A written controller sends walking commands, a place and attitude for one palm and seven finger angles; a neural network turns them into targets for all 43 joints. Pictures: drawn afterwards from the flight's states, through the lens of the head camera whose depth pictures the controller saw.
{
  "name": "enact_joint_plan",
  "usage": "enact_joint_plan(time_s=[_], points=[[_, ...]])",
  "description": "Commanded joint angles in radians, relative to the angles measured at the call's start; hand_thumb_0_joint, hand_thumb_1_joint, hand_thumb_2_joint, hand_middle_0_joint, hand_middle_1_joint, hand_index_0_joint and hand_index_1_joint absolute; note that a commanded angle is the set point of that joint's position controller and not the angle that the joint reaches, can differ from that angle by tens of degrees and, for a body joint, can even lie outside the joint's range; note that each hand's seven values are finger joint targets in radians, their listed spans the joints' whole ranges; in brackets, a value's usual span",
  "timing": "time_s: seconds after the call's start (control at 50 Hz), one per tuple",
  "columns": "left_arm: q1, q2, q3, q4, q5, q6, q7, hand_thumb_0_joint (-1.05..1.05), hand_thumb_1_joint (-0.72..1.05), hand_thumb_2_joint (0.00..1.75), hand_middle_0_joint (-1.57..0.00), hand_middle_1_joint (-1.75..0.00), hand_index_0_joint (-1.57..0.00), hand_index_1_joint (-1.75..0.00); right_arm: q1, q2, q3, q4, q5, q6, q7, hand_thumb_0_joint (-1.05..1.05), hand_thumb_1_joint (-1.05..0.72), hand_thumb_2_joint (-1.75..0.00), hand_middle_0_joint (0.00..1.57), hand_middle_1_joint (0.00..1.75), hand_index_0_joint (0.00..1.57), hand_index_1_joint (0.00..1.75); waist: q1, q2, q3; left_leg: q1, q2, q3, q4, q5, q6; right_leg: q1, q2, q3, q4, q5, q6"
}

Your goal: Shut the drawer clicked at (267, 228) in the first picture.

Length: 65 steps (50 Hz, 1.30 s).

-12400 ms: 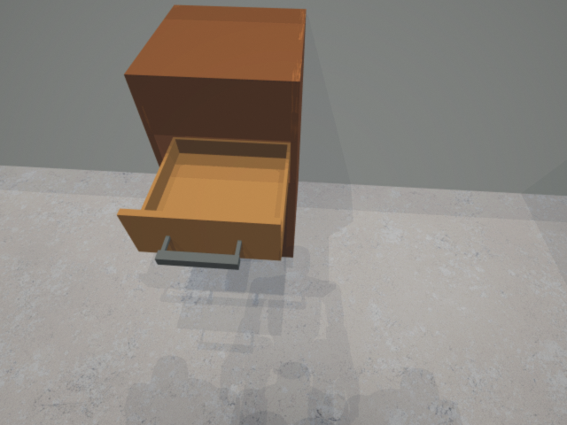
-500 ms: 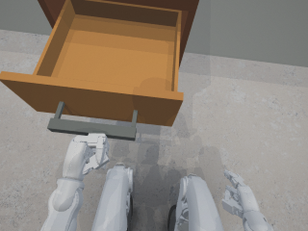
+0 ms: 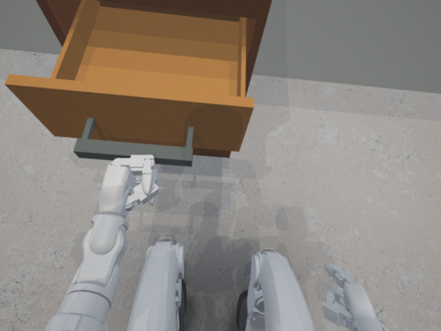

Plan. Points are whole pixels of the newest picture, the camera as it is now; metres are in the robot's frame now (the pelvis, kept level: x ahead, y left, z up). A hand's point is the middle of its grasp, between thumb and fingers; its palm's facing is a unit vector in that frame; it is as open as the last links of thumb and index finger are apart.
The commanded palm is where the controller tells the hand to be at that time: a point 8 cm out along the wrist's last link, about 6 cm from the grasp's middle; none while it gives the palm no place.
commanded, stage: push the drawer shut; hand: left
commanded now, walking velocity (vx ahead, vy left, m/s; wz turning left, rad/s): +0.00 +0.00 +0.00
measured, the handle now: (138, 140) +0.44 +0.17 +0.00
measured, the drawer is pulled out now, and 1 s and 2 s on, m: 0.21 0.08 0.00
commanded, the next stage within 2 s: pull the fist back off the drawer in 1.88 s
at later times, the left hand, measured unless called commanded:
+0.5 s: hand (161, 153) +0.42 +0.13 -0.01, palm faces -0.05 -1.00 -0.05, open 2.9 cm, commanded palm +0.42 +0.17 +0.00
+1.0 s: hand (164, 123) +0.48 +0.13 -0.01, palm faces -0.03 -1.00 -0.06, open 2.8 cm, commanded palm +0.48 +0.16 +0.00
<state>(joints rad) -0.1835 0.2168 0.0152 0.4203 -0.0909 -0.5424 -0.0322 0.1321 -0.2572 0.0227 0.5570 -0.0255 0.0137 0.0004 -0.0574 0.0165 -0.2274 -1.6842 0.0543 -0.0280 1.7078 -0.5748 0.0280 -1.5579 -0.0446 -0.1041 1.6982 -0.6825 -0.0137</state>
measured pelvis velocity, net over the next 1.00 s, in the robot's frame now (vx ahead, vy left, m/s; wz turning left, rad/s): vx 0.00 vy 0.00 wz -0.02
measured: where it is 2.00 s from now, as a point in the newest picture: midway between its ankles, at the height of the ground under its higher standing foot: outside the picture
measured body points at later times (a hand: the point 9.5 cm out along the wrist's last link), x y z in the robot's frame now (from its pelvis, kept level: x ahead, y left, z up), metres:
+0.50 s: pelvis +0.00 +0.00 +0.00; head +0.17 +0.03 +0.41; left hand +0.41 +0.18 +0.00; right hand +0.15 -0.26 -0.12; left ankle +0.08 +0.11 -0.51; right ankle +0.05 -0.12 -0.51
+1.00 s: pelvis +0.00 +0.00 -0.01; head +0.18 +0.03 +0.40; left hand +0.48 +0.19 +0.00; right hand +0.09 -0.27 -0.13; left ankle +0.08 +0.11 -0.51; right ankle +0.05 -0.12 -0.51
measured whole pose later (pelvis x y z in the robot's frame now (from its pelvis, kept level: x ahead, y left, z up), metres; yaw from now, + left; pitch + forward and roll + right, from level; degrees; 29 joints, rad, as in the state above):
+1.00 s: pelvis +0.00 +0.00 -0.01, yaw -1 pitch +34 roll -5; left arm -0.73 0.31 0.21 0.92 -0.05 -0.56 -0.06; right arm 0.19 -0.26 0.03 0.61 -0.05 0.08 0.01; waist -0.13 0.03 -0.20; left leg -1.76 0.07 -0.03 1.74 -0.58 0.03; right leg -1.65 -0.03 -0.10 1.73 -0.68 -0.01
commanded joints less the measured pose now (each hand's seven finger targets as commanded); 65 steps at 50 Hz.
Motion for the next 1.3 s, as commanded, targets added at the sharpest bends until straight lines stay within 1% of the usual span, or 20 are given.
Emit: enact_joint_plan(time_s=[0.0,0.06,0.12,0.36,0.42,0.46,0.5,0.62,0.66,0.72,0.8,0.84,1.0,1.06,1.1,1.12,1.16,1.2,1.26,1.28], points=[[-0.359,0.058,0.039,-0.192,-0.004,-0.057,0.008,0.00,0.90,0.90,-1.40,-1.60,-1.40,-1.60,0.036,-0.167,-0.064,-0.105,0.005,-0.020,-0.010,0.00,-0.90,-0.90,0.20,0.30,0.20,0.30,-0.051,0.095,-0.464,0.535,-0.037,-0.086,-0.231,0.030,-0.012,0.071,0.046,0.032,-0.244,0.129,-0.027],[-0.395,0.071,0.058,-0.178,-0.008,-0.055,0.010,0.00,0.90,0.90,-1.40,-1.60,-1.40,-1.60,0.044,-0.168,-0.066,-0.099,0.005,-0.015,-0.010,0.00,-0.90,-0.90,0.20,0.30,0.20,0.30,-0.055,0.071,-0.488,0.525,-0.037,-0.078,-0.216,0.056,-0.009,0.093,0.047,0.037,-0.245,0.144,-0.023],[-0.435,0.086,0.076,-0.161,-0.010,-0.056,0.008,0.00,0.90,0.90,-1.40,-1.60,-1.40,-1.60,0.048,-0.167,-0.066,-0.095,0.003,-0.010,-0.011,0.00,-0.90,-0.90,0.20,0.30,0.20,0.30,-0.056,0.091,-0.501,0.527,-0.038,-0.070,-0.207,0.082,-0.010,0.101,0.048,0.040,-0.245,0.158,-0.023],[-0.581,0.105,0.108,-0.042,-0.005,-0.058,0.002,0.00,0.90,0.90,-1.40,-1.60,-1.40,-1.60,0.076,-0.165,-0.066,-0.073,0.003,0.009,-0.012,0.00,-0.90,-0.90,0.20,0.30,0.20,0.30,-0.074,0.068,-0.503,0.494,-0.038,-0.058,-0.185,0.099,-0.005,0.116,0.055,0.048,-0.250,0.166,-0.019],[-0.631,0.140,0.138,-0.029,-0.005,-0.063,0.000,0.00,0.90,0.90,-1.40,-1.60,-1.40,-1.60,0.087,-0.166,-0.064,-0.066,0.000,0.012,-0.013,0.00,-0.90,-0.90,0.20,0.30,0.20,0.30,-0.073,0.092,-0.526,0.493,-0.039,-0.055,-0.175,0.120,-0.005,0.125,0.056,0.051,-0.241,0.181,-0.020],[-0.648,0.124,0.129,-0.003,-0.005,-0.063,-0.002,0.00,0.90,0.90,-1.40,-1.60,-1.40,-1.60,0.091,-0.166,-0.065,-0.065,0.000,0.016,-0.013,0.00,-0.90,-0.90,0.20,0.30,0.20,0.30,-0.082,0.076,-0.522,0.491,-0.038,-0.055,-0.178,0.111,-0.004,0.123,0.057,0.050,-0.248,0.175,-0.018],[-0.681,0.139,0.143,0.014,-0.005,-0.063,-0.004,0.00,0.90,0.90,-1.40,-1.60,-1.40,-1.60,0.100,-0.167,-0.064,-0.059,-0.001,0.017,-0.012,0.00,-0.90,-0.90,0.20,0.30,0.20,0.30,-0.082,0.105,-0.523,0.502,-0.037,-0.057,-0.178,0.118,-0.005,0.108,0.057,0.049,-0.243,0.178,-0.019],[-0.787,0.162,0.163,0.088,0.000,-0.064,-0.003,0.00,0.90,0.90,-1.40,-1.60,-1.40,-1.60,0.120,-0.169,-0.062,-0.042,-0.004,0.023,-0.012,0.00,-0.90,-0.90,0.20,0.30,0.20,0.30,-0.105,0.096,-0.520,0.480,-0.038,-0.055,-0.170,0.102,-0.001,0.104,0.060,0.052,-0.246,0.170,-0.016],[-0.796,0.191,0.191,0.116,0.004,-0.068,-0.004,0.00,0.90,0.90,-1.40,-1.60,-1.40,-1.60,0.128,-0.172,-0.062,-0.038,-0.005,0.027,-0.013,0.00,-0.90,-0.90,0.20,0.30,0.20,0.30,-0.099,0.087,-0.532,0.478,-0.037,-0.055,-0.171,0.106,-0.003,0.110,0.062,0.051,-0.241,0.171,-0.016],[-0.870,0.187,0.184,0.137,0.005,-0.073,-0.009,0.00,0.90,0.90,-1.40,-1.60,-1.40,-1.60,0.140,-0.172,-0.060,-0.032,-0.009,0.030,-0.010,0.00,-0.90,-0.90,0.20,0.30,0.20,0.30,-0.110,0.127,-0.538,0.491,-0.037,-0.057,-0.170,0.100,-0.003,0.087,0.062,0.052,-0.239,0.167,-0.016],[-0.925,0.201,0.199,0.196,0.015,-0.078,-0.010,0.00,0.90,0.90,-1.40,-1.60,-1.40,-1.60,0.159,-0.178,-0.058,-0.024,-0.016,0.039,-0.006,0.00,-0.90,-0.90,0.20,0.30,0.20,0.30,-0.117,0.130,-0.542,0.504,-0.035,-0.072,-0.175,0.094,-0.004,0.059,0.065,0.040,-0.223,0.161,-0.017],[-0.954,0.235,0.225,0.226,0.021,-0.080,-0.007,0.00,0.90,0.90,-1.40,-1.60,-1.40,-1.60,0.169,-0.181,-0.057,-0.019,-0.019,0.045,-0.005,0.00,-0.90,-0.90,0.20,0.30,0.20,0.30,-0.118,0.128,-0.536,0.493,-0.034,-0.070,-0.172,0.094,-0.004,0.064,0.066,0.042,-0.222,0.161,-0.018],[-1.082,0.259,0.242,0.327,0.040,-0.083,-0.011,0.00,0.90,0.90,-1.40,-1.60,-1.40,-1.60,0.198,-0.184,-0.053,-0.005,-0.029,0.072,0.002,0.00,-0.90,-0.90,0.20,0.30,0.20,0.30,-0.147,0.138,-0.538,0.473,-0.032,-0.072,-0.156,0.079,0.002,0.034,0.071,0.043,-0.216,0.151,-0.016],[-1.111,0.313,0.285,0.364,0.044,-0.077,-0.010,0.00,0.90,0.90,-1.40,-1.60,-1.40,-1.60,0.212,-0.185,-0.048,-0.005,-0.033,0.082,0.001,0.00,-0.90,-0.90,0.20,0.30,0.20,0.30,-0.150,0.112,-0.537,0.432,-0.033,-0.062,-0.140,0.093,0.008,0.069,0.075,0.050,-0.220,0.159,-0.013],[-1.144,0.324,0.286,0.355,0.055,-0.082,-0.015,0.00,0.90,0.90,-1.40,-1.60,-1.40,-1.60,0.222,-0.189,-0.048,-0.006,-0.037,0.088,0.003,0.00,-0.90,-0.90,0.20,0.30,0.20,0.30,-0.144,0.177,-0.578,0.484,-0.030,-0.073,-0.143,0.118,0.003,0.032,0.074,0.042,-0.200,0.170,-0.019],[-1.152,0.298,0.271,0.361,0.050,-0.077,-0.018,0.00,0.90,0.90,-1.40,-1.60,-1.40,-1.60,0.225,-0.185,-0.049,-0.002,-0.036,0.091,0.007,0.00,-0.90,-0.90,0.20,0.30,0.20,0.30,-0.152,0.180,-0.577,0.496,-0.029,-0.075,-0.141,0.124,0.003,0.024,0.075,0.040,-0.202,0.176,-0.018],[-1.162,0.321,0.288,0.372,0.050,-0.072,-0.017,0.00,0.90,0.90,-1.40,-1.60,-1.40,-1.60,0.233,-0.191,-0.048,-0.001,-0.038,0.100,0.008,0.00,-0.90,-0.90,0.20,0.30,0.20,0.30,-0.157,0.161,-0.570,0.493,-0.025,-0.080,-0.141,0.129,0.003,0.023,0.076,0.038,-0.201,0.181,-0.017],[-1.168,0.331,0.294,0.375,0.058,-0.069,-0.019,0.00,0.90,0.90,-1.40,-1.60,-1.40,-1.60,0.240,-0.193,-0.047,-0.003,-0.039,0.106,0.012,0.00,-0.90,-0.90,0.20,0.30,0.20,0.30,-0.149,0.194,-0.584,0.513,-0.023,-0.087,-0.145,0.141,-0.001,0.010,0.077,0.034,-0.193,0.184,-0.020],[-1.207,0.341,0.295,0.401,0.068,-0.057,-0.011,0.00,0.90,0.90,-1.40,-1.60,-1.40,-1.60,0.250,-0.194,-0.046,0.001,-0.041,0.116,0.013,0.00,-0.90,-0.90,0.20,0.30,0.20,0.30,-0.168,0.165,-0.556,0.485,-0.021,-0.090,-0.139,0.125,0.003,0.003,0.078,0.031,-0.192,0.178,-0.017],[-1.234,0.334,0.287,0.394,0.071,-0.056,-0.011,0.00,0.90,0.90,-1.40,-1.60,-1.40,-1.60,0.255,-0.191,-0.045,0.001,-0.043,0.115,0.015,0.00,-0.90,-0.90,0.20,0.30,0.20,0.30,-0.174,0.194,-0.565,0.495,-0.020,-0.092,-0.136,0.135,0.004,-0.007,0.078,0.031,-0.187,0.183,-0.018]])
